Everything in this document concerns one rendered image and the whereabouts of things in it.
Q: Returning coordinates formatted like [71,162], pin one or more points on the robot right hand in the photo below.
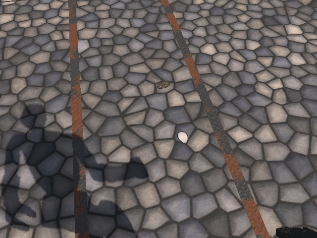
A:
[293,232]

